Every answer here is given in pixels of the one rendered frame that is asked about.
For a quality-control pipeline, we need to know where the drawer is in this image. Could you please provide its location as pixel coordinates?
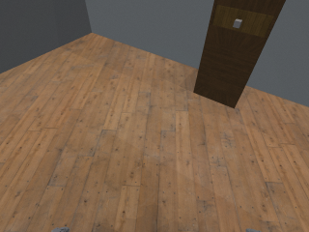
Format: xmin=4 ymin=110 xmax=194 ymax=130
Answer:
xmin=212 ymin=5 xmax=274 ymax=37

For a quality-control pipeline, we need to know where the cabinet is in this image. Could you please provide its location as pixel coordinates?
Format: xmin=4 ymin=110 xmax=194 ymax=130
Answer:
xmin=193 ymin=0 xmax=286 ymax=108

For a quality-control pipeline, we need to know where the handle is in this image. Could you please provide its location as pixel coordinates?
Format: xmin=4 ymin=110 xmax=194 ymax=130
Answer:
xmin=233 ymin=19 xmax=242 ymax=29

